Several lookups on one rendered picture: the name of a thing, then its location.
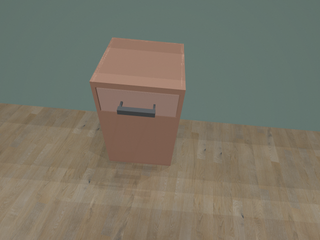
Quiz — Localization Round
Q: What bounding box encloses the drawer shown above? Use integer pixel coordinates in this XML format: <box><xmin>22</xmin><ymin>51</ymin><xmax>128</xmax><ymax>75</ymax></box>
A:
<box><xmin>96</xmin><ymin>87</ymin><xmax>179</xmax><ymax>117</ymax></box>

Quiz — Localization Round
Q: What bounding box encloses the handle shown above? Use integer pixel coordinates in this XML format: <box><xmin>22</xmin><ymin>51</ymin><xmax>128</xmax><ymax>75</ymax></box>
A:
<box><xmin>117</xmin><ymin>101</ymin><xmax>156</xmax><ymax>118</ymax></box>

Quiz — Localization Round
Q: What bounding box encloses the cabinet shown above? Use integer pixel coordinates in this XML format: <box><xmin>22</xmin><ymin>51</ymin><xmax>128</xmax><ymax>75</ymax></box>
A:
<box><xmin>89</xmin><ymin>37</ymin><xmax>186</xmax><ymax>166</ymax></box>

